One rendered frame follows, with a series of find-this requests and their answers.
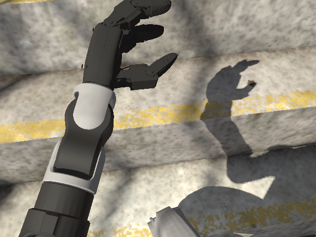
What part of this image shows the robot right thigh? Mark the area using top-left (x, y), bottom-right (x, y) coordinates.
top-left (147, 206), bottom-right (200, 237)

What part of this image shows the left robot hand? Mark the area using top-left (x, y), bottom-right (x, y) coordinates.
top-left (81, 0), bottom-right (178, 91)

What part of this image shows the robot left forearm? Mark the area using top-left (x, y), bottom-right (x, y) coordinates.
top-left (19, 82), bottom-right (117, 237)

